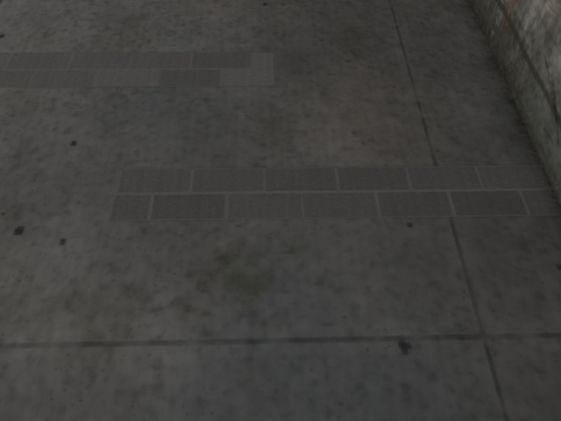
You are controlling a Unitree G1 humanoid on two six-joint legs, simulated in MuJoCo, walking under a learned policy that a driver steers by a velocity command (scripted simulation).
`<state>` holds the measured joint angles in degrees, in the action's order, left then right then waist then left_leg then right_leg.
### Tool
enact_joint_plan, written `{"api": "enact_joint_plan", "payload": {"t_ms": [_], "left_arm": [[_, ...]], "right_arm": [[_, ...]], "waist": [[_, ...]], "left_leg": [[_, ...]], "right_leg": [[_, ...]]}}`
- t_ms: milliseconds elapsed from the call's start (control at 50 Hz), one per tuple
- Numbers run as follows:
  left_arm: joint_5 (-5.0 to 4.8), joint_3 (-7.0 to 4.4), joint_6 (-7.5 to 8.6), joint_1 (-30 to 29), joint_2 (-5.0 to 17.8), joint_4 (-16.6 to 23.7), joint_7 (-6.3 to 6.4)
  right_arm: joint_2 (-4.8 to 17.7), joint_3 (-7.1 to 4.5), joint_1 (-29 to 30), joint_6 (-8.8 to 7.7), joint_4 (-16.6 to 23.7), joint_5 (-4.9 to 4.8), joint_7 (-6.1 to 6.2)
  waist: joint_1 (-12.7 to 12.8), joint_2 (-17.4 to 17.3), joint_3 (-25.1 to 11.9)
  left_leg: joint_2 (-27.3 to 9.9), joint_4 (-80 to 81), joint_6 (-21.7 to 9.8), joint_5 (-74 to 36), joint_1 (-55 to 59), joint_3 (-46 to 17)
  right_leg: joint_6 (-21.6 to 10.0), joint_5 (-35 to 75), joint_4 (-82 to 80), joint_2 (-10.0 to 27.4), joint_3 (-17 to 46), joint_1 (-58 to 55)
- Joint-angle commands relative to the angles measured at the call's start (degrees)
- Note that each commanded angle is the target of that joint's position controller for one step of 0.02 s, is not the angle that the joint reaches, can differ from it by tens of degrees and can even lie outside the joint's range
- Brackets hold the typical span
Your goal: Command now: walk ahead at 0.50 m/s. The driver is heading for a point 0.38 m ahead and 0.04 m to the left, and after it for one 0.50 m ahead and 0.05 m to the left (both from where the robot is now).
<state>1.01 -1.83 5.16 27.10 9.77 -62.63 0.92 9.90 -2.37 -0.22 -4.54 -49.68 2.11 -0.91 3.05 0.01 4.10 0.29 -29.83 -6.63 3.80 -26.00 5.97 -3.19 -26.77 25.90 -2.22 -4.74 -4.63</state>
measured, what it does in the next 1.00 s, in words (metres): walks ahead: right foot, then left foot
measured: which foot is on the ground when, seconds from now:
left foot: down 0.00-0.56, up 0.58-0.98, down 1.00-1.00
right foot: up 0.00-0.54, down 0.56-1.00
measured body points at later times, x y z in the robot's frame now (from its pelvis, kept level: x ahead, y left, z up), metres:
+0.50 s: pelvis +0.27 +0.00 +0.01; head +0.30 -0.01 +0.46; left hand +0.46 +0.21 -0.10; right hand +0.17 -0.23 -0.13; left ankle +0.12 +0.08 -0.72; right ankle +0.42 -0.11 -0.70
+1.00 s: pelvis +0.42 -0.03 +0.02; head +0.43 -0.03 +0.47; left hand +0.43 +0.19 -0.14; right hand +0.48 -0.25 -0.14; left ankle +0.45 +0.09 -0.72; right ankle +0.42 -0.10 -0.72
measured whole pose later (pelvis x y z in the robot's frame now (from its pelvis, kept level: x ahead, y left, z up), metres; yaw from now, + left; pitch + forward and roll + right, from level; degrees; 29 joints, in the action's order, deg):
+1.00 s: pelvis +0.42 -0.03 +0.02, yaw +0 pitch -1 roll -2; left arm 1.1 0.2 3.0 18.1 8.4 -60.3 1.2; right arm 9.3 -0.9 -12.2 0.0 -59.4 1.3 1.9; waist 0.5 -2.0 1.3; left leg -2.5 -28.0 -0.8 11.8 -15.1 0.7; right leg -5.1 -13.0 23.8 -4.2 -7.2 10.4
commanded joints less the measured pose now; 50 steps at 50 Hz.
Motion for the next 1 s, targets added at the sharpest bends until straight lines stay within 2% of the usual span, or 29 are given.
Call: {"api": "enact_joint_plan", "payload": {"t_ms": [20,40,60,80,120,140,180,240,340,440,480,500,520,540,560,580,600,620,640,660,680,700,760,820,880,920,960,980,1000], "left_arm": [[-2.51,-0.43,0.41,6.75,2.51,4.26,-0.53],[-1.05,-1.75,0.03,1.26,7.15,4.61,-0.38],[-0.67,-1.73,0.3,-3.61,6.67,6.35,-0.65],[-0.45,-1.63,0.36,-5.54,5.55,6.62,-0.81],[0.94,-1.55,-1.04,-3.91,3.8,6.0,-1.39],[1.1,-1.56,-1.66,-3.57,3.17,5.95,-1.72],[1.24,-1.62,-2.49,-5.74,3.03,6.81,-2.17],[1.06,-1.66,-3.07,-13.75,3.96,9.61,-2.5],[0.31,-0.92,-2.78,-24.44,3.36,13.21,-2.69],[0.22,-0.76,-2.18,-30.68,4.1,15.83,-2.54],[0.22,-1.03,-1.7,-29.85,4.7,16.16,-2.41],[0.21,-1.34,-1.42,-27.26,5.15,15.54,-2.16],[0.43,-1.8,-0.96,-21.41,5.69,13.58,-1.7],[1.0,-2.4,-0.18,-11.67,6.48,10.16,-1.13],[2.51,-3.39,0.56,-2.36,10.11,7.95,-0.48],[2.96,-4.72,0.39,0.26,16.08,7.8,-0.56],[-0.35,-4.72,-0.49,-1.85,14.79,8.12,-0.95],[-0.78,-3.51,-0.4,-8.52,11.39,8.95,-1.01],[-0.54,-2.29,-0.1,-11.59,7.12,9.07,-1.06],[-0.56,-1.61,0.08,-12.54,5.06,8.72,-0.75],[-0.72,-1.0,0.1,-12.87,3.61,8.06,-0.36],[-0.5,-0.61,0.34,-12.24,3.33,7.51,-0.21],[-0.15,-0.47,1.11,-11.66,6.04,6.7,-0.19],[0.06,0.18,0.73,-10.95,6.09,6.02,-0.2],[0.21,0.46,-0.29,-8.33,6.2,4.84,-0.04],[0.38,0.7,-1.13,-7.85,5.84,4.43,0.21],[-0.05,0.91,-1.92,-8.87,5.53,4.32,0.57],[-0.1,0.96,-2.15,-8.23,5.31,4.05,0.7],[-0.03,1.01,-2.22,-7.01,4.8,4.12,0.76]], "right_arm": [[16.25,-4.87,-28.55,-0.21,-5.05,1.27,0.75],[13.36,-4.3,-23.11,0.42,-4.45,-0.78,0.36],[9.87,-3.22,-17.43,0.29,-3.57,-1.26,0.21],[7.18,-2.44,-14.8,-0.1,-3.43,-1.07,0.06],[4.16,-1.39,-15.1,-0.74,-4.9,-1.31,0.53],[4.28,-1.29,-16.91,-1.18,-5.73,-1.33,0.67],[6.12,-1.54,-19.57,-1.8,-6.82,-1.55,0.83],[7.0,-1.5,-22.59,-1.79,-7.53,-1.53,0.82],[6.78,-1.01,-27.56,-1.71,-8.67,-1.48,0.9],[7.32,-1.02,-31.2,-1.42,-10.32,-0.81,1.6],[8.0,-1.24,-30.19,-1.26,-10.51,-0.58,1.96],[8.5,-1.37,-29.03,-1.23,-10.41,-0.51,2.08],[8.76,-1.46,-28.28,-1.04,-10.56,-0.44,2.18],[8.55,-1.34,-27.31,-0.78,-10.46,-0.88,2.17],[6.98,-0.74,-27.45,-0.92,-9.0,-1.84,2.15],[1.08,0.4,-35.92,-0.6,-8.73,-4.8,1.95],[6.84,-1.35,-33.65,-0.14,-9.64,-3.12,2.41],[6.08,-1.36,-28.49,-0.09,-8.1,-2.4,2.42],[4.9,-1.1,-25.36,-0.19,-7.67,-1.61,2.35],[4.76,-1.35,-24.11,0.37,-7.66,-0.94,2.14],[4.13,-1.32,-25.09,1.25,-7.89,-0.26,1.76],[3.19,-1.29,-25.92,2.05,-8.35,-0.17,1.49],[1.64,-0.88,-26.06,3.75,-8.96,-0.42,1.44],[1.92,-0.28,-21.08,4.55,-8.29,-0.67,2.0],[2.77,0.13,-17.73,5.03,-8.32,-1.11,2.49],[3.0,0.41,-16.16,5.05,-8.5,-1.14,2.75],[2.46,0.87,-16.73,4.69,-9.32,-0.99,3.01],[3.1,1.04,-17.04,4.24,-9.69,-0.78,3.21],[5.2,0.82,-18.52,3.58,-10.26,-0.48,3.47]], "waist": [[-9.21,-13.45,-21.97],[-7.8,-4.44,-16.31],[-6.1,-2.67,-8.25],[-4.59,-0.92,-4.8],[-1.65,-2.53,-3.01],[-1.26,-2.92,-3.14],[-0.76,-2.77,-2.22],[-2.03,-3.0,0.33],[-4.77,-3.51,1.62],[-6.29,-4.16,2.69],[-5.04,-4.29,2.34],[-3.56,-4.63,1.01],[-1.22,-4.68,-1.59],[2.74,-3.0,-6.48],[5.27,0.18,-13.41],[2.19,13.62,-21.92],[1.8,5.8,-22.69],[-0.58,4.16,-14.68],[-1.45,2.01,-8.88],[-2.56,2.27,-6.31],[-4.11,3.25,-5.62],[-4.95,3.23,-6.04],[-7.07,3.36,-7.45],[-6.2,5.72,-6.89],[-4.51,6.37,-7.03],[-3.79,5.65,-5.59],[-4.74,3.92,-3.6],[-4.83,1.84,-2.6],[-3.91,-0.64,-2.67]], "left_leg": [[-26.11,11.17,-14.32,6.55,45.8,-42.89],[-22.5,13.42,-12.09,11.8,39.82,-40.44],[-20.63,15.38,-10.0,10.82,30.92,-31.79],[-17.87,17.51,-8.02,6.42,24.88,-26.18],[-13.77,19.63,-5.25,0.12,18.13,-18.4],[-13.24,20.04,-5.2,-2.79,17.32,-16.89],[-12.36,21.3,-5.43,-5.64,17.03,-14.23],[-11.33,23.67,-5.2,-5.2,18.33,-12.05],[-10.1,23.57,-4.08,-11.82,22.69,-8.75],[-12.61,20.65,-4.73,-18.15,31.21,-8.16],[-13.59,17.49,-4.23,-25.12,33.4,-7.55],[-13.51,14.07,-3.54,-32.88,33.41,-6.75],[-12.6,7.11,-2.54,-41.32,33.17,-5.91],[-10.02,-3.98,-0.91,-41.57,30.29,-3.92],[-7.28,-18.76,0.69,-23.84,18.93,-2.64],[3.76,-41.95,3.61,23.34,-0.08,0.28],[3.49,-47.46,3.34,27.05,-1.64,-8.62],[0.9,-46.72,3.37,23.74,-3.77,-9.83],[-0.95,-43.01,3.6,21.19,-4.14,-9.36],[-2.19,-39.53,3.85,19.51,-2.71,-9.15],[-2.64,-36.46,4.39,18.39,0.27,-8.76],[-2.18,-34.36,4.7,17.34,3.17,-8.43],[-1.56,-27.28,5.7,14.65,6.94,-6.88],[-1.9,-16.72,5.71,11.11,8.48,-5.37],[-2.03,-11.21,5.68,9.81,10.61,-4.67],[-2.36,-7.33,5.56,11.43,12.1,-4.65],[-2.51,1.72,5.04,8.75,16.25,-4.41],[-4.0,7.52,4.83,3.11,19.52,-6.45],[-8.03,8.9,4.48,-3.38,22.6,-10.41]], "right_leg": [[-1.92,-4.34,48.9,-2.63,1.27,35.1],[-2.94,0.09,51.52,1.13,8.04,39.44],[-2.97,5.52,49.02,3.45,7.75,40.62],[-2.9,8.78,45.64,5.34,7.48,38.87],[-1.75,10.71,40.94,7.13,6.98,33.92],[-1.22,11.12,39.9,7.05,6.37,32.94],[-0.23,13.01,37.56,7.58,5.25,35.0],[1.2,19.12,31.45,8.97,3.91,41.12],[2.0,26.35,17.02,7.74,1.38,41.96],[-0.14,24.33,9.18,5.88,0.23,42.03],[-1.84,20.37,6.73,4.67,-0.22,39.03],[-2.9,18.15,5.48,3.11,-0.93,34.5],[-3.91,17.51,3.85,0.96,-1.59,27.7],[-5.15,23.24,-0.43,-0.01,-2.0,16.32],[-7.4,32.52,1.19,9.63,6.96,0.72],[-17.7,50.23,-0.68,28.72,32.36,-14.99],[-18.48,58.49,-3.09,27.37,34.55,-10.35],[-16.69,61.15,-3.44,25.14,24.87,-3.08],[-14.09,61.82,-5.59,22.09,18.96,3.52],[-11.57,59.98,-7.55,19.28,14.92,7.77],[-10.15,59.45,-9.15,17.21,11.88,11.5],[-9.38,61.53,-9.55,16.53,9.98,13.55],[-9.42,66.08,-9.76,15.02,5.8,16.58],[-7.76,62.1,-9.57,13.12,3.45,17.38],[-7.62,51.11,-10.05,13.56,4.81,17.05],[-8.04,40.3,-10.45,14.43,6.98,17.88],[-6.95,28.64,-9.47,14.07,8.48,19.84],[-4.95,23.25,-8.9,12.93,8.95,21.48],[-3.04,19.05,-7.5,10.98,8.74,22.84]]}}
